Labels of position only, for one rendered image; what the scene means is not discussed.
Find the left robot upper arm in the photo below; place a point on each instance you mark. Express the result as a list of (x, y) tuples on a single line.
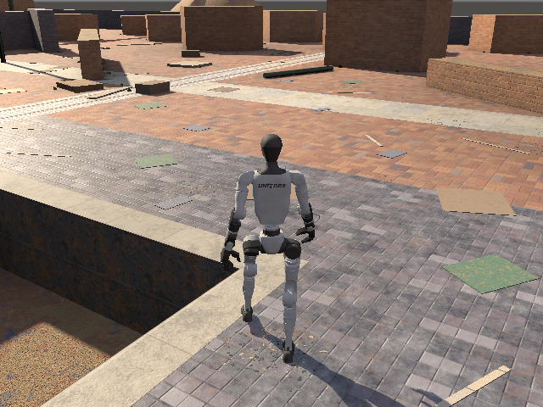
[(241, 194)]

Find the robot right forearm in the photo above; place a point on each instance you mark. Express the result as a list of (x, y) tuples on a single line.
[(308, 220)]

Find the left robot foot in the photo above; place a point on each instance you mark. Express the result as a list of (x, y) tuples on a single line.
[(247, 315)]

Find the robot left forearm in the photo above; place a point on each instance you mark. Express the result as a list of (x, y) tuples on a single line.
[(232, 232)]

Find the robot torso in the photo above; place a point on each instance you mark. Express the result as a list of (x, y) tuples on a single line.
[(271, 205)]

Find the robot left hand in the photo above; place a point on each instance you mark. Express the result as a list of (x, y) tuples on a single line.
[(225, 259)]

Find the right robot upper arm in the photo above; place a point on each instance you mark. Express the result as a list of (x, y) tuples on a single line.
[(297, 178)]

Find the robot right hand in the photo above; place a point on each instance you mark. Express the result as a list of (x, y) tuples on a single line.
[(304, 231)]

